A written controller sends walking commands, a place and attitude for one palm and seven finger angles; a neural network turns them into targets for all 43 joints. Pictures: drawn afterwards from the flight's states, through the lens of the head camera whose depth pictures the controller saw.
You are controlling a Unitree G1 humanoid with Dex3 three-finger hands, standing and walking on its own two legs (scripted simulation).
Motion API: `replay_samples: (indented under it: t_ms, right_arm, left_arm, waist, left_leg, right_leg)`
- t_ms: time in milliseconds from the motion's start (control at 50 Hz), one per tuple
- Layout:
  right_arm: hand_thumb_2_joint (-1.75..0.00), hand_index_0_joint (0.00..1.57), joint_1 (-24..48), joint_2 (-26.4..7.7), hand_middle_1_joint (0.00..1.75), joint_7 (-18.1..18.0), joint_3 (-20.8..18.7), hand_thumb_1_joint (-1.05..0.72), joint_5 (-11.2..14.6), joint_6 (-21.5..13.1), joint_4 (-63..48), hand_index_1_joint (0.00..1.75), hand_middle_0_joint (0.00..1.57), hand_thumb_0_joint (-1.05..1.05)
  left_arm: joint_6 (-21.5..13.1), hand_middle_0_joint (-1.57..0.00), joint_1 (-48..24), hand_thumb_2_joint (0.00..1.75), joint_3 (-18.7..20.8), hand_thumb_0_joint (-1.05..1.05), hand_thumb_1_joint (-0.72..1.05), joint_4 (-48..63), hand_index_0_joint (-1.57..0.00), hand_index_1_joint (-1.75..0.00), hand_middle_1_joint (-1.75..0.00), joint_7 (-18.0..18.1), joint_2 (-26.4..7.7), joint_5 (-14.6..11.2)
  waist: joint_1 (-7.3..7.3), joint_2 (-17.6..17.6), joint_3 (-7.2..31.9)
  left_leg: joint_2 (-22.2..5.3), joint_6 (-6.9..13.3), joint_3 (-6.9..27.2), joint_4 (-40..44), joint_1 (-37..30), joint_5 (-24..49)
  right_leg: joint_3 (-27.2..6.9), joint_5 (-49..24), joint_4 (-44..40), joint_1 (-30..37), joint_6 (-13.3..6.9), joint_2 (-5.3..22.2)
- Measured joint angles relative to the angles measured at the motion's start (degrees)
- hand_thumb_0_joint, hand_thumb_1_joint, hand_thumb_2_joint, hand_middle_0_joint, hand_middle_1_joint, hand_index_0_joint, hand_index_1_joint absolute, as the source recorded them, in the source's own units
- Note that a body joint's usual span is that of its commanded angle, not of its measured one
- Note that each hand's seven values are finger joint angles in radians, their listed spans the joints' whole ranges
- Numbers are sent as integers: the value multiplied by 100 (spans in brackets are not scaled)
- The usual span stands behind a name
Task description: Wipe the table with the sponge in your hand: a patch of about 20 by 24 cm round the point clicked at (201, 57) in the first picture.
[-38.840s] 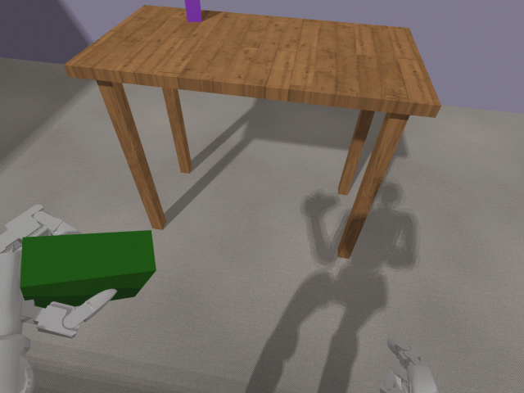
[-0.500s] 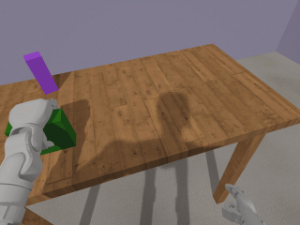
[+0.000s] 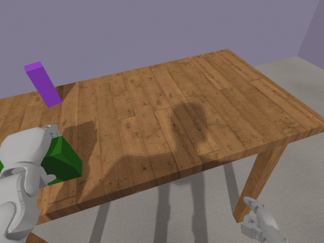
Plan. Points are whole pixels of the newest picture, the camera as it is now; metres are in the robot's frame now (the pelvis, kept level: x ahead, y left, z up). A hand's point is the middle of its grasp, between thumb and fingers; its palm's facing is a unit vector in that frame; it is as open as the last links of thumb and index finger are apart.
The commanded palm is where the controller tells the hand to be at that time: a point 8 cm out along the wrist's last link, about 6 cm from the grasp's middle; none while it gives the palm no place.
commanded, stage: wipe back along the first lane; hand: left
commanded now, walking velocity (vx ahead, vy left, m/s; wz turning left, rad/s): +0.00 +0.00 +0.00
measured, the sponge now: (49, 168) +0.24 +0.31 +0.09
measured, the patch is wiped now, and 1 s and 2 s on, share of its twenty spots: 1.00 1.00 1.00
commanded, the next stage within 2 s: lift the sponge slowly off the table in 0.28 s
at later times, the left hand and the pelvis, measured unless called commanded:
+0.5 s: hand (42, 171) +0.21 +0.29 +0.14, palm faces +0.12 -0.06 -0.99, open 9.3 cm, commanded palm +0.17 +0.28 +0.17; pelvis -0.01 +0.00 +0.00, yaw +0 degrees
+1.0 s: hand (37, 175) +0.20 +0.29 +0.14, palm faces +0.10 -0.07 -0.99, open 9.3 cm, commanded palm +0.16 +0.28 +0.21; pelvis -0.01 -0.01 +0.00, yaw +0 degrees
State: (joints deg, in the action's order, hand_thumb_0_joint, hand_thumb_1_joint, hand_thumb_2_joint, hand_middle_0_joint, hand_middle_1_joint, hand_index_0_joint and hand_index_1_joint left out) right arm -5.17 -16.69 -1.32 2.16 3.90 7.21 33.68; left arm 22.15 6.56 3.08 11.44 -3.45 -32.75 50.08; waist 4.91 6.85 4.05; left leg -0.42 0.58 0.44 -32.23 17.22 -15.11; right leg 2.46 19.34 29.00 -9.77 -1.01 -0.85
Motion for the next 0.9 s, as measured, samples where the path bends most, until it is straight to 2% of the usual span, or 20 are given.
replay_samples:
  t_ms: [200, 320, 460, 620, 760, 900]
  right_arm:
    - [-90, 20, 201, 102, 30, -17, 110, -90, 14, -56, -35, 30, 20, 2]
    - [-90, 20, 282, 144, 30, -21, 179, -90, 12, -84, -48, 30, 20, 2]
    - [-90, 20, 249, 130, 30, -21, 188, -90, -15, -91, -72, 30, 20, 2]
    - [-90, 20, 174, 55, 30, -121, 152, -90, -40, -149, -4, 30, 20, 2]
    - [-90, 20, 135, 76, 30, -144, 144, -90, -88, -238, 15, 30, 20, 2]
    - [-90, 20, 124, 67, 30, -197, 138, -90, -101, -298, 50, 30, 20, 2]
  left_arm:
    - [327, -76, 183, 111, -274, 1, -46, 426, -79, -144, -148, 87, 183, 124]
    - [444, -76, 237, 111, -345, 1, -45, 532, -79, -144, -148, 46, 201, 159]
    - [414, -76, 560, 111, -252, 1, -45, 838, -79, -144, -148, 6, 117, 60]
    - [439, -76, 436, 111, -279, 1, -46, 782, -80, -144, -148, -81, 1, -7]
    - [266, -77, 578, 111, -124, 0, -46, 849, -80, -143, -147, -132, -125, -173]
    - [172, -78, 571, 111, -95, 0, -47, 858, -81, -142, -146, -159, -214, -295]
  waist:
    - [127, 6, -5]
    - [140, -5, -3]
    - [123, -31, 3]
    - [156, -55, -79]
    - [135, -54, -100]
    - [200, -44, -153]
  left_leg:
    - [23, 6, 6, -24, -29, 22]
    - [15, -5, 5, -17, -54, 38]
    - [-17, -26, -9, -54, -90, 1]
    - [-40, -56, 19, -57, -126, 10]
    - [-64, -80, 21, -34, -149, 26]
    - [-80, -95, 46, -24, -201, 44]
  right_leg:
    - [8, 10, 72, 13, 7, 22]
    - [5, 6, 89, 25, -3, 15]
    - [-15, 31, 124, 52, -19, -14]
    - [9, 32, 130, 92, -56, -42]
    - [6, 19, 119, 105, -77, -67]
    - [27, -5, 84, 174, -95, -88]
